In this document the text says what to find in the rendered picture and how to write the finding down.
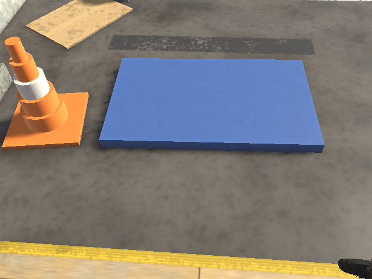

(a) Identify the robot right hand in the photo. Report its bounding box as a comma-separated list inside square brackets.
[338, 259, 372, 279]

